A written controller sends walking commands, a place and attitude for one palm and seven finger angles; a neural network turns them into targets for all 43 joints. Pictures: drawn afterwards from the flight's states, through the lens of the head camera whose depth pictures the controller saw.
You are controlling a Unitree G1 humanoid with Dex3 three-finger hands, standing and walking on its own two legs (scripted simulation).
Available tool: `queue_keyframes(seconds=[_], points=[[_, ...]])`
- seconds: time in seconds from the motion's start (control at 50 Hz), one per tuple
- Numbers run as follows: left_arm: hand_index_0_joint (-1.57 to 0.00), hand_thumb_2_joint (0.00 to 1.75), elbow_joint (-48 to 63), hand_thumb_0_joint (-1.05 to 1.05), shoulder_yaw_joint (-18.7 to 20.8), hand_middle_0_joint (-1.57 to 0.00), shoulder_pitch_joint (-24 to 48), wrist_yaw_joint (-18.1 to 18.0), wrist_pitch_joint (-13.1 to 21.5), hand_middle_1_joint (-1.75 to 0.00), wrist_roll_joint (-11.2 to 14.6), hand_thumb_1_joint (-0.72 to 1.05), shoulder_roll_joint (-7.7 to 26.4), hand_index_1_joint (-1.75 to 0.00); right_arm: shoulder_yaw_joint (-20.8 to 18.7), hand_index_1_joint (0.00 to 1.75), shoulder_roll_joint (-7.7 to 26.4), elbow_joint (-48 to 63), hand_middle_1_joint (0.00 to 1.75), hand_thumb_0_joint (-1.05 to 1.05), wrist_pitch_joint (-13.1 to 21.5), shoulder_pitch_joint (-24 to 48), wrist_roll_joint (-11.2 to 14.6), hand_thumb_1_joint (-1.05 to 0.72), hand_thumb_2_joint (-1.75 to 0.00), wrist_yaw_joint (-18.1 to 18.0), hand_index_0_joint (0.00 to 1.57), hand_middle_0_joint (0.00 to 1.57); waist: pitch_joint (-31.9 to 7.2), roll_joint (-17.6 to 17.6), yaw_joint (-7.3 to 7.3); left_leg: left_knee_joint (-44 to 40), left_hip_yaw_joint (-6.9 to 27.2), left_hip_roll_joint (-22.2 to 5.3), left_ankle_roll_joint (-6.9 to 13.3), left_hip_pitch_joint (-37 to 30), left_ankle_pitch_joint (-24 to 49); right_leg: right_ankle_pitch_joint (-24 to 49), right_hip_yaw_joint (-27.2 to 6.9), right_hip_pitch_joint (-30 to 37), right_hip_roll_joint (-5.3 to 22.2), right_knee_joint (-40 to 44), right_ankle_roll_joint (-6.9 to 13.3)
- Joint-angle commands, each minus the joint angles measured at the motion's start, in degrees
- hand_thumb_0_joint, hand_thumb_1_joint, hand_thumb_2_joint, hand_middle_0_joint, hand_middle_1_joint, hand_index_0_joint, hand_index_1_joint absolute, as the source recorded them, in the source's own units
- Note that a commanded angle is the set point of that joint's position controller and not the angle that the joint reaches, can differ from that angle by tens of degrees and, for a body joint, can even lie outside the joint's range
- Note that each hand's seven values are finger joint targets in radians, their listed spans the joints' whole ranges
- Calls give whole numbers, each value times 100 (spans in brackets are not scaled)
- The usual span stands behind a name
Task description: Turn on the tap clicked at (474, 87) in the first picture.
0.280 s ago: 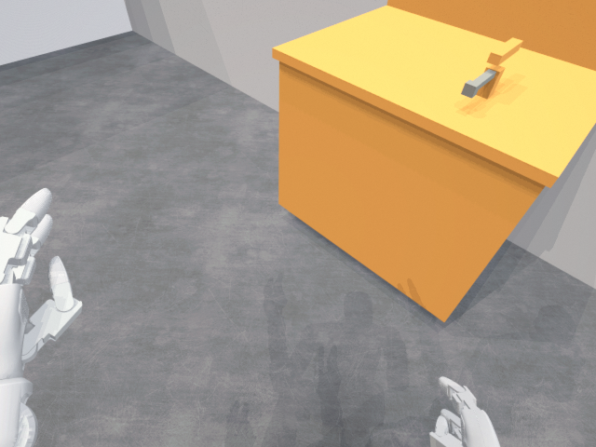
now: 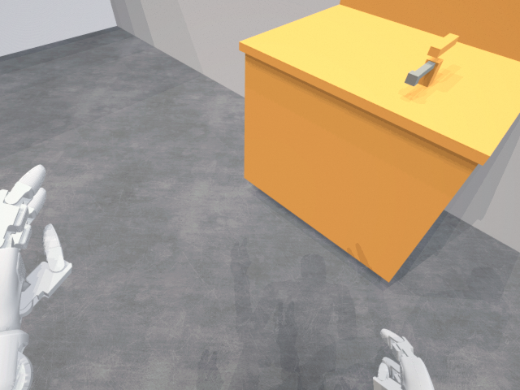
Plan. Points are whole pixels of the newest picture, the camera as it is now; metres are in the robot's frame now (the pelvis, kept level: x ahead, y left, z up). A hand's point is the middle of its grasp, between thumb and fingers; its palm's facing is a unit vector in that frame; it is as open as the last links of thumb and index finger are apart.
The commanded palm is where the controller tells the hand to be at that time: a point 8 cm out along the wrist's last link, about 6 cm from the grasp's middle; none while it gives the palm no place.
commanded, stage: look at it before walking up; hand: left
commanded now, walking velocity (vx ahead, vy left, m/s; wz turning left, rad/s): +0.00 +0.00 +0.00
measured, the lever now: (413, 78) +0.87 -0.36 +0.08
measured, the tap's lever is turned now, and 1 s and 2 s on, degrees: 0 0 0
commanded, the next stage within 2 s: walk around to get in front in 0.12 s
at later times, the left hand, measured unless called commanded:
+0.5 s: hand (46, 287) +0.19 +0.25 +0.15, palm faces +0.41 -0.82 -0.40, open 7.4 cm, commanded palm +0.13 +0.29 +0.18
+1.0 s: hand out of the picture +0.06 +0.30 +0.15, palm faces +0.66 -0.65 -0.38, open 7.4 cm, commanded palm -0.01 +0.32 +0.18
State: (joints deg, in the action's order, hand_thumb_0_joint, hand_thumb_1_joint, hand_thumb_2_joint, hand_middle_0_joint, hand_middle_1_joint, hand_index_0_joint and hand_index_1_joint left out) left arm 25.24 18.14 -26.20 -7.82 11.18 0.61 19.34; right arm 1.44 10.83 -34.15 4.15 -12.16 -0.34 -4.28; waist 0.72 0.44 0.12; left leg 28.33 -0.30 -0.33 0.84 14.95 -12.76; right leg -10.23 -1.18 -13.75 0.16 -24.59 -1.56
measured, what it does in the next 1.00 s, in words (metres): steps on the spot, turning left: left foot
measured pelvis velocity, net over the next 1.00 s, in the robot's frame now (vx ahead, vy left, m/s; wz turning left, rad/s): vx -0.06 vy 0.00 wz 0.36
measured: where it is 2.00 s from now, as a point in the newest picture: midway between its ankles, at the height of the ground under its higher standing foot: outside the picture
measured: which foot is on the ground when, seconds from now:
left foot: down 0.00-0.72, up 0.74-0.94, down 0.96-1.00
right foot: down 0.00-0.96, up 0.98-1.00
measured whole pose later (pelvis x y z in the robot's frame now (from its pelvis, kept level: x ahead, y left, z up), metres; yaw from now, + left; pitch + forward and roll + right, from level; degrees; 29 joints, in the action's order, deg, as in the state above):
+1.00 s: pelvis -0.06 +0.00 -0.02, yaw +21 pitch -2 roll +0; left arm 32.5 20.9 -27.1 -8.8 10.2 1.6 22.2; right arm -1.3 11.9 -32.7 3.5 -11.5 -0.8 -5.2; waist 4.3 3.8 -0.6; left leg 38.0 -2.1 0.4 1.4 18.9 -16.8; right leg -25.8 4.6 -21.9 7.3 -48.4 -3.6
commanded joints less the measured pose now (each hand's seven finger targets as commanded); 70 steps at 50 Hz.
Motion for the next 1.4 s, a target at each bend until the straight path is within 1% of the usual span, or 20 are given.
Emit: queue_keyframes(seconds=[0.0,0.24,0.42,0.6,0.66,0.72,0.78,0.86,0.9,0.92,0.94,0.96,1.0,1.06,1.16,1.24,1.26,1.28,1.3,1.38], points=[[-20,90,1227,0,571,-20,414,-116,353,-30,36,90,875,-30,-284,30,732,884,30,0,279,539,16,-90,-90,-83,20,20,-709,-339,3,-705,257,-345,5,234,223,490,-159,658,128,225,150],[-20,90,1232,0,616,-20,382,-130,381,-30,43,90,923,-30,-304,30,732,900,30,0,282,521,39,-90,-90,-74,20,20,-637,-382,-4,-696,323,-328,34,354,256,414,-72,651,158,165,105],[-20,90,1564,0,836,-20,55,-190,366,-30,72,90,1107,-30,-378,30,706,995,30,0,195,490,63,-90,-90,-13,20,20,-661,-140,-49,-33,626,-282,103,647,320,-180,-82,228,688,-47,195],[-20,90,1963,0,943,-20,42,-140,428,-30,62,90,1130,-30,-438,30,756,906,30,0,419,441,-11,-90,-90,-43,20,20,-757,-1348,-12,-760,2345,-1053,721,593,1126,-1377,67,120,-40,-1275,-81],[-20,90,1683,0,870,-20,-253,-109,339,-30,101,90,1027,-30,-428,30,721,840,30,0,384,495,54,-90,-90,40,20,20,-1010,-574,16,21,1643,-627,379,794,1260,-57,-172,903,328,-260,52],[-20,90,1386,0,855,-20,-19,-177,198,-30,205,90,1073,-30,-502,30,692,902,30,0,246,425,120,-90,-90,30,20,20,-619,1119,28,2678,202,228,-209,1516,-1271,121,-1596,342,2231,726,981],[-20,90,1240,0,857,-20,52,-172,200,-30,69,90,1125,-30,-365,30,540,916,30,0,157,560,17,-90,-90,-28,20,20,-376,753,-16,3351,235,-216,-251,1360,-1302,1117,-583,-24,2097,407,1002],[-20,90,1610,0,921,-20,203,-229,247,-30,31,90,1208,-30,-296,30,485,1028,30,0,123,631,-45,-90,-90,-154,20,20,-427,793,37,1162,-331,-155,-131,284,-1010,972,249,-170,1723,-39,626],[-20,90,2028,0,861,-20,247,-256,247,-30,111,90,1201,-30,-358,30,560,1045,30,0,143,441,-37,-90,-90,-193,20,20,-620,124,-140,-208,-433,2,-107,-457,-15,834,559,-209,1474,-1024,245],[-20,90,2447,0,860,-20,339,-263,303,-30,159,90,1254,-30,-395,30,729,1120,30,0,210,436,-24,-90,-90,-191,20,20,-772,-1034,-118,-706,724,-739,289,-753,1105,61,783,-704,888,-2332,-111],[-20,90,2645,0,916,-20,241,-246,413,-30,184,90,1296,-30,-415,30,771,1189,30,0,299,469,-31,-90,-90,-125,20,20,-827,-2183,-37,-808,2414,-1869,982,-1082,3177,-2357,605,-1611,269,-3497,-359],[-20,90,2413,0,1038,-20,191,-179,451,-30,61,90,1397,-30,-362,30,605,981,30,0,378,255,-88,-90,-90,-37,20,20,-776,-2047,-111,-975,3248,-2045,1176,-914,2859,-2631,84,-1948,286,-4167,-286],[-20,90,2551,0,989,-20,298,-123,503,-30,0,90,1331,-30,-488,30,696,858,30,0,488,335,-3,-90,-90,89,20,20,-842,-1042,-109,-496,2720,-1742,1163,-1081,2771,-2144,-87,-2055,316,-4073,-257],[-20,90,2163,0,806,-20,-237,-83,366,-30,116,90,974,-30,-521,30,754,815,30,0,507,294,90,-90,-90,180,20,20,-736,-1470,-79,-623,1660,-1114,796,-336,1733,-1620,237,-1231,111,-3273,-301],[-20,90,1624,0,749,-20,-122,-91,116,-30,237,90,1016,-30,-389,30,708,830,30,0,462,375,76,-90,-90,77,20,20,-400,-1348,-85,-1411,2069,-1079,735,497,-760,-1703,324,-383,-138,-2118,-262],[-20,90,1566,0,634,-20,285,-78,9,-30,198,90,1007,-30,-323,30,657,840,30,0,377,538,8,-90,-90,40,20,20,-382,-1247,58,-1409,1920,-705,469,1013,-1478,-1332,370,823,-240,-236,-59],[-20,90,1538,0,667,-20,389,-92,-31,-30,162,90,1121,-30,-311,30,605,849,30,0,324,550,15,-90,-90,48,20,20,-409,-741,85,-745,1684,-466,311,1311,-1658,-1163,-59,1070,207,595,187],[-20,90,1514,0,730,-20,427,-129,-91,-30,99,90,1303,-30,-304,30,479,902,30,0,260,558,-2,-90,-90,62,20,20,-353,554,82,689,910,101,-47,1851,-1750,-1783,-1439,1033,1387,1320,678],[-20,90,1602,0,900,-20,740,-206,-81,-30,141,90,1509,-30,-326,30,531,906,30,0,227,613,-54,-90,-90,67,20,20,-317,1058,155,2450,175,420,-322,1838,-1507,-1376,-2347,467,2455,1577,1088],[-20,90,1283,0,761,-20,443,-195,19,-30,69,90,1221,-30,-312,30,536,833,30,0,197,650,-20,-90,-90,-8,20,20,-357,785,-10,3555,64,-66,-421,1655,-1111,1537,-184,474,1860,598,871]])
